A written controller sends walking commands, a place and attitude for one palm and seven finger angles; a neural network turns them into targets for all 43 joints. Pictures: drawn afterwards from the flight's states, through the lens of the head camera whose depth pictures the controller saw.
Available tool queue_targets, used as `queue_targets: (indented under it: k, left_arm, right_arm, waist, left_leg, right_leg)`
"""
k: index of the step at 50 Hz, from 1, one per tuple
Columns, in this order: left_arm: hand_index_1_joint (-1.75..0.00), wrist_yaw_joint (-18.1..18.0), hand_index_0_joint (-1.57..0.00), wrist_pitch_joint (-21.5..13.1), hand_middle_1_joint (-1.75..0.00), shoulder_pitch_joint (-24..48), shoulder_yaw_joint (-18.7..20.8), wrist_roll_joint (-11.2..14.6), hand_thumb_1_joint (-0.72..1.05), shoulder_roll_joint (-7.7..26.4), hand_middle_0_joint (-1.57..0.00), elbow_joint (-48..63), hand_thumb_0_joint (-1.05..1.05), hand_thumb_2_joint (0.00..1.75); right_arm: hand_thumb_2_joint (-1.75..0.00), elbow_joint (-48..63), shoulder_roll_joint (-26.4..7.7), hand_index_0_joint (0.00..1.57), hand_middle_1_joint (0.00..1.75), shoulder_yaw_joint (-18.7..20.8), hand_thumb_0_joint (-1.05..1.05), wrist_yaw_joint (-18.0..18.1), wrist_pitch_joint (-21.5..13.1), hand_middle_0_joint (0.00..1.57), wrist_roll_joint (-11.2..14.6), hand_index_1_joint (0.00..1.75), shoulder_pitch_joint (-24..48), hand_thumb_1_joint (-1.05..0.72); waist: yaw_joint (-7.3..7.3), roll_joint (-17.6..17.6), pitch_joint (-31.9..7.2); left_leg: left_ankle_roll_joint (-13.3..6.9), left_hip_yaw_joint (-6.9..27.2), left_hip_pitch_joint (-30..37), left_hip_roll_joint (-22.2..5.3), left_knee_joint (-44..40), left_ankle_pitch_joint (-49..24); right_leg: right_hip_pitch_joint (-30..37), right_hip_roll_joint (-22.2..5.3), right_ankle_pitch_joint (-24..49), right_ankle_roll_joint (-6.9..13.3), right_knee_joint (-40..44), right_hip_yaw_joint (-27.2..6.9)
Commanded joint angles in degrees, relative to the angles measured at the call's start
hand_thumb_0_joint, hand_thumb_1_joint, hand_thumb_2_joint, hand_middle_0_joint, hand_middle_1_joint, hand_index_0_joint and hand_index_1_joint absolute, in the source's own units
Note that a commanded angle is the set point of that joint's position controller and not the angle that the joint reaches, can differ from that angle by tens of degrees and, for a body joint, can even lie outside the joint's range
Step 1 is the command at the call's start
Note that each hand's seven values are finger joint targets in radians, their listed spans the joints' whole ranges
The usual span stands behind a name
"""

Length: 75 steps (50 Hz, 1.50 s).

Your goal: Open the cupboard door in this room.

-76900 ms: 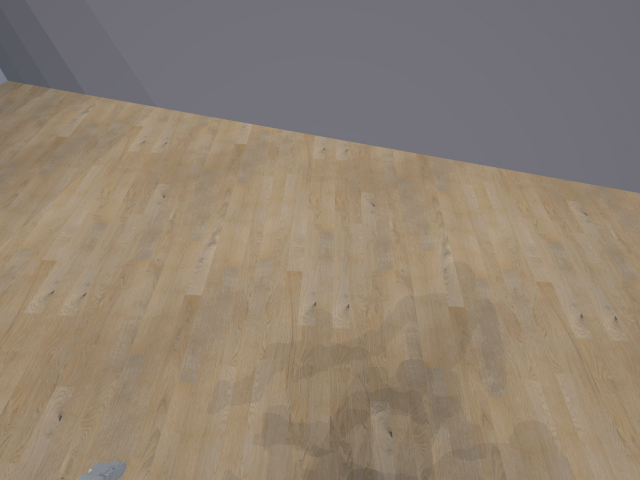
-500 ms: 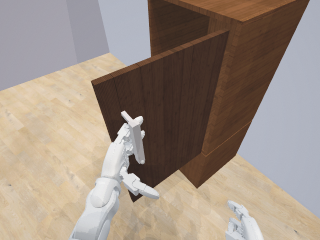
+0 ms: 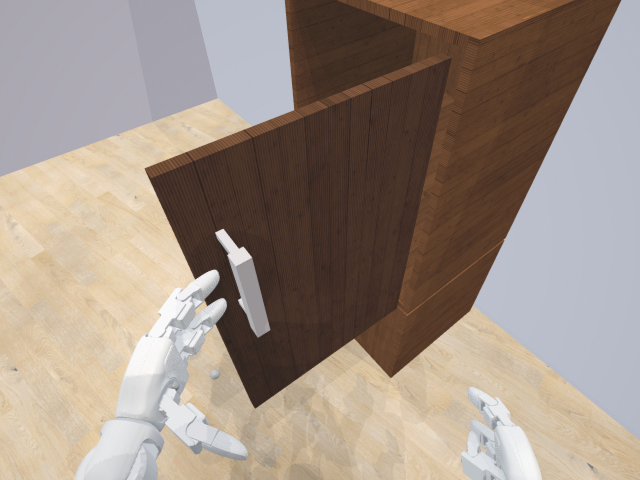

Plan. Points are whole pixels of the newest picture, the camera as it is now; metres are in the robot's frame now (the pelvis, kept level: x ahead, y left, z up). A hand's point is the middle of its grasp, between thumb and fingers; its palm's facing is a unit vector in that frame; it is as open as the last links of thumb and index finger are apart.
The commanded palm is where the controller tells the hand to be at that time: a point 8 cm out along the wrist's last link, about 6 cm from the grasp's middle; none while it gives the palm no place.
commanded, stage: slide the hand sideways off the handle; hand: left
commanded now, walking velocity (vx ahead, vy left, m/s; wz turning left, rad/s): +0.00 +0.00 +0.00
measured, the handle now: (243, 285) +0.32 +0.12 +0.09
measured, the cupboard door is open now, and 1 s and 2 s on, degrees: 88 88 88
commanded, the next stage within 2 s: draw the hand back to the body in 0.30 s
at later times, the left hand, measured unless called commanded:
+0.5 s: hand (167, 409) +0.18 +0.17 +0.09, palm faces -0.07 -1.00 -0.05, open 16.3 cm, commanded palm +0.15 +0.23 +0.10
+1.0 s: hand (94, 389) +0.18 +0.22 +0.13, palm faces +0.13 -0.96 -0.25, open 15.7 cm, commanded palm +0.14 +0.27 +0.14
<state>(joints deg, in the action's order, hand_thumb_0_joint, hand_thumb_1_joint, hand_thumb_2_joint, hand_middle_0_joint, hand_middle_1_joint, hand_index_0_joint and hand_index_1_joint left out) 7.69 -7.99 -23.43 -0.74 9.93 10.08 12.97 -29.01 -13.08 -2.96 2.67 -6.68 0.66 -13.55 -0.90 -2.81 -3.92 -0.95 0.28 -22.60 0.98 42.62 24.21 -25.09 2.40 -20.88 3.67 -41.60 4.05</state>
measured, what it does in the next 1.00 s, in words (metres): stands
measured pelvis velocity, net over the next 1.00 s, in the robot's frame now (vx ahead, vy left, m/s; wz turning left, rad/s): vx -0.01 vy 0.03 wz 0.01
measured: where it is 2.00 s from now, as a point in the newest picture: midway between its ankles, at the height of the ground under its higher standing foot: outside the picture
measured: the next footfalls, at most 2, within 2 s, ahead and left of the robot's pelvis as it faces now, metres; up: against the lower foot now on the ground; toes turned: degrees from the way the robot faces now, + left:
none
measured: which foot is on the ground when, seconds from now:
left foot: down 0.00-1.00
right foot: down 0.00-1.00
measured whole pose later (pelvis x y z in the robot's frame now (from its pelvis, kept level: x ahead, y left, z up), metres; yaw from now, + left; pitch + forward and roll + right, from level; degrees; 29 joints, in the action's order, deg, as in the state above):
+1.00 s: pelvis -0.01 +0.03 +0.01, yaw +1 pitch +0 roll -2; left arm 4.5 -2.2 -29.5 9.0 8.3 16.9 24.1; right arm -32.2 -13.4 -3.8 5.0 -13.1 0.9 -13.5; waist -2.8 -3.5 -2.6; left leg -3.0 0.5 -16.7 1.9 39.6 22.6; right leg -17.8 1.6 -18.1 1.6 -36.1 4.0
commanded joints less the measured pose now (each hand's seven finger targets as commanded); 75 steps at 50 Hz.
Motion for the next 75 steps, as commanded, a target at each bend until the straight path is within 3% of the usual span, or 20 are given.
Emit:
queue_targets:
  k: [1, 6, 11, 15, 17, 22, 25, 27, 30, 35, 38, 40, 45, 46, 47, 48, 52, 67, 70, 75]
  left_arm:
    - [-0.3, 1.7, -0.15, -5.3, -0.3, 1.0, 7.3, 3.1, -0.5, 5.6, -0.15, 13.4, 0.0, 0.3]
    - [-0.3, 4.8, -0.15, -6.8, -0.3, -2.2, 10.7, 5.2, -0.5, 7.8, -0.15, 13.8, 0.0, 0.3]
    - [-0.3, 7.9, -0.15, -8.4, -0.3, -2.5, 12.3, 7.1, -0.5, 9.5, -0.15, 13.7, 0.0, 0.3]
    - [-0.3, 9.0, -0.15, -8.8, -0.3, 0.2, 11.0, 7.9, -0.5, 9.1, -0.15, 14.3, 0.0, 0.3]
    - [-0.3, 8.8, -0.15, -8.7, -0.3, 0.1, 9.1, 7.9, -0.5, 7.5, -0.15, 14.7, 0.0, 0.3]
    - [-0.3, 6.1, -0.15, -7.2, -0.3, -1.1, 8.4, 5.7, -0.5, 8.2, -0.15, 17.7, 0.0, 0.3]
    - [-0.3, 4.1, -0.15, -5.1, -0.3, -1.8, 11.8, 5.1, -0.5, 10.6, -0.15, 16.5, 0.0, 0.3]
    - [-0.3, 3.7, -0.15, -4.0, -0.3, -0.9, 11.9, 5.5, -0.5, 9.8, -0.15, 17.0, 0.0, 0.3]
    - [-0.3, 4.1, -0.15, -2.8, -0.3, -0.9, 11.8, 5.7, -0.5, 9.8, -0.15, 18.7, 0.0, 0.3]
    - [-0.3, 5.8, -0.15, -0.7, -0.3, -1.3, 13.1, 6.7, -0.5, 10.8, -0.15, 18.8, 0.0, 0.3]
    - [-0.3, 6.6, -0.15, 0.4, -0.3, -0.1, 13.4, 7.1, -0.5, 11.0, -0.15, 20.3, 0.0, 0.3]
    - [-0.3, 6.6, -0.15, 1.0, -0.3, -0.4, 14.9, 7.1, -0.5, 12.0, -0.15, 20.3, 0.0, 0.3]
    - [-0.3, 7.4, -0.16, 2.1, -0.3, 0.4, 16.7, 7.9, -0.32, 13.0, -0.16, 21.3, 0.0, 0.37]
    - [-0.3, -2.2, -0.16, 0.7, -0.3, 2.5, 17.5, -1.3, -0.29, 19.3, -0.16, 27.9, 0.0, 0.39]
    - [-0.3, -6.3, -0.16, 1.5, -0.3, -3.3, 14.8, -2.3, -0.26, 13.7, -0.16, 25.1, 0.0, 0.4]
    - [-0.3, -8.7, -0.16, 1.9, -0.3, -5.3, 12.6, -3.9, -0.22, 11.4, -0.16, 24.1, 0.0, 0.42]
    - [-0.3, -13.2, -0.16, 1.3, -0.3, -3.6, 12.7, -6.6, -0.08, 12.8, -0.16, 24.7, 0.0, 0.48]
    - [-0.3, -15.2, -0.18, 0.1, -0.3, -3.0, 20.4, -7.5, 0.44, 16.9, -0.18, 22.8, 0.0, 0.7]
    - [-0.3, -15.3, -0.19, 0.1, -0.3, -2.3, 22.6, -7.2, 0.55, 18.4, -0.19, 21.6, 0.0, 0.75]
    - [-0.3, -15.4, -0.19, -0.2, -0.3, -0.5, 25.3, -6.9, 0.73, 20.0, -0.19, 21.1, 0.0, 0.82]
  right_arm:
    - [-0.9, 9.8, -5.6, 0.2, 0.3, 2.3, 0.0, 0.4, -4.4, 0.2, 0.3, 0.3, 4.3, -0.9]
    - [-0.9, 9.4, -6.2, 0.2, 0.3, 2.8, 0.0, 0.8, -5.4, 0.2, 0.5, 0.3, 3.8, -0.9]
    - [-0.9, 9.2, -6.7, 0.2, 0.3, 3.1, 0.0, 1.2, -6.9, 0.2, 0.8, 0.3, 3.9, -0.9]
    - [-0.9, 8.9, -7.2, 0.2, 0.3, 3.0, 0.0, 1.5, -8.3, 0.2, 1.2, 0.3, 4.5, -0.9]
    - [-0.9, 9.2, -7.1, 0.2, 0.3, 3.0, 0.0, 1.6, -9.0, 0.2, 1.2, 0.3, 4.4, -0.9]
    - [-0.9, 9.8, -6.8, 0.2, 0.3, 2.8, 0.0, 1.2, -9.8, 0.2, 1.4, 0.3, 4.6, -0.9]
    - [-0.9, 9.3, -6.6, 0.2, 0.3, 2.7, 0.0, 1.4, -9.2, 0.2, 1.3, 0.3, 5.0, -0.9]
    - [-0.9, 9.5, -6.3, 0.2, 0.3, 2.4, 0.0, 1.6, -8.9, 0.2, 1.5, 0.3, 5.4, -0.9]
    - [-0.9, 9.5, -6.5, 0.2, 0.3, 2.1, 0.0, 1.7, -9.2, 0.2, 1.7, 0.3, 5.8, -0.9]
    - [-0.9, 8.7, -6.8, 0.2, 0.3, 2.0, 0.0, 1.9, -10.2, 0.2, 1.8, 0.3, 5.9, -0.9]
    - [-0.9, 8.4, -6.9, 0.2, 0.3, 1.7, 0.0, 1.9, -10.7, 0.2, 1.9, 0.3, 5.9, -0.9]
    - [-0.9, 7.9, -7.0, 0.2, 0.3, 1.8, 0.0, 2.0, -10.8, 0.2, 1.8, 0.3, 6.1, -0.9]
    - [-0.9, 7.1, -7.1, 0.2, 0.3, 1.7, 0.0, 2.0, -11.6, 0.2, 1.9, 0.3, 6.6, -0.9]
    - [-0.9, 7.2, -6.5, 0.2, 0.3, 2.1, 0.0, 2.9, -10.6, 0.2, 0.5, 0.3, 6.8, -0.9]
    - [-0.9, 6.7, -5.5, 0.2, 0.3, 1.9, 0.0, 3.1, -10.1, 0.2, -0.1, 0.3, 6.0, -0.9]
    - [-0.9, 6.1, -5.5, 0.2, 0.3, 1.6, 0.0, 2.8, -9.2, 0.2, -0.2, 0.3, 5.7, -0.9]
    - [-0.9, 5.2, -6.0, 0.2, 0.3, 2.0, 0.0, 2.5, -7.3, 0.2, -0.4, 0.3, 7.2, -0.9]
    - [-0.9, 2.0, -5.9, 0.2, 0.3, 3.1, 0.0, 1.7, -3.7, 0.2, -0.9, 0.3, 9.0, -0.9]
    - [-0.9, 1.8, -6.0, 0.2, 0.3, 3.4, 0.0, 1.5, -3.2, 0.2, -1.0, 0.3, 9.6, -0.9]
    - [-0.9, 1.3, -5.9, 0.2, 0.3, 3.5, 0.0, 1.4, -2.3, 0.2, -0.9, 0.3, 9.8, -0.9]
  waist:
    - [-0.38, 5.0, -7.4]
    - [-0.21, 5.2, -7.7]
    - [0.13, 4.8, -7.1]
    - [0.66, 2.0, -6.3]
    - [0.5, 3.0, -6.4]
    - [-0.58, 0.1, -7.1]
    - [-1.1, 2.5, -5.1]
    - [-1.07, 2.3, -3.9]
    - [-1.26, 0.0, -4.4]
    - [-1.23, 1.9, -3.7]
    - [-1.22, -0.3, -3.1]
    - [-1.62, 0.9, -3.5]
    - [-2.02, -0.1, -3.7]
    - [-3.38, -0.8, -2.3]
    - [-2.39, -1.0, 0.3]
    - [-2.28, -1.0, 1.4]
    - [-1.98, 0.0, 1.8]
    - [-2.95, -0.8, -0.3]
    - [-3.29, 0.7, 0.4]
    - [-3.42, -1.0, 0.6]
  left_leg:
    - [-0.3, 1.1, -4.1, 0.4, -3.1, -14.3]
    - [-0.2, 1.5, -5.9, 0.5, -1.2, -14.0]
    - [-0.2, 1.9, -6.7, 0.4, -0.1, -12.3]
    - [-0.3, 2.1, -6.1, 0.3, 0.3, -10.7]
    - [-0.4, 2.4, -5.8, 0.3, -0.1, -9.8]
    - [-0.4, 3.1, -3.7, -0.1, -2.4, -10.1]
    - [-0.4, 3.2, -4.7, -0.4, -3.3, -8.6]
    - [-0.2, 3.3, -4.4, -0.5, -4.4, -7.1]
    - [-0.2, 3.4, -2.5, -0.6, -5.2, -9.2]
    - [-0.1, 3.8, -1.1, -0.8, -6.2, -10.6]
    - [0.2, 3.9, 0.1, -0.8, -7.2, -10.9]
    - [0.2, 4.2, 0.9, -0.8, -7.6, -12.2]
    - [0.6, 4.3, 3.0, -0.9, -8.9, -13.9]
    - [0.0, 4.0, 2.5, -1.7, -11.8, -12.6]
    - [0.5, 3.9, 2.7, -1.6, -13.0, -11.4]
    - [0.5, 4.1, 3.1, -2.0, -14.1, -11.8]
    - [0.3, 4.0, 6.9, -2.6, -17.3, -12.7]
    - [0.8, 1.8, 15.6, -2.6, -21.2, -28.7]
    - [0.6, 1.5, 15.8, -2.5, -21.3, -29.1]
    - [0.6, 1.2, 16.4, -2.4, -21.5, -30.0]
  right_leg:
    - [10.6, -3.8, 21.0, -3.3, 6.1, -7.0]
    - [10.4, -4.4, 22.1, -3.9, 5.6, -8.4]
    - [7.9, -4.3, 17.0, -3.9, 5.9, -8.4]
    - [5.2, -3.8, 10.0, -3.0, 6.3, -7.5]
    - [4.4, -3.5, 7.4, -2.9, 6.3, -6.7]
    - [3.8, -2.5, 6.7, -1.9, 4.5, -3.4]
    - [4.1, -2.2, 4.4, -2.0, 5.4, -3.4]
    - [4.0, -2.2, 2.4, -2.1, 6.2, -3.1]
    - [5.1, -2.0, 5.4, -1.8, 6.1, -2.3]
    - [6.0, -1.7, 7.4, -2.0, 7.1, -1.8]
    - [6.0, -1.7, 7.8, -2.0, 7.4, -1.3]
    - [6.9, -1.5, 9.0, -1.9, 7.7, -1.0]
    - [8.3, -1.4, 10.5, -1.8, 8.7, -0.6]
    - [11.8, -2.2, 9.4, -1.3, 11.0, -3.6]
    - [11.4, -2.6, 8.3, -1.3, 12.2, -3.2]
    - [12.2, -2.7, 8.0, -1.4, 12.6, -2.7]
    - [14.7, -2.8, 8.4, -1.5, 15.2, -2.9]
    - [23.2, -2.9, 20.6, -1.6, 20.0, -3.7]
    - [23.7, -2.9, 21.9, -1.6, 20.8, -3.9]
    - [24.2, -2.9, 23.0, -1.6, 21.5, -4.3]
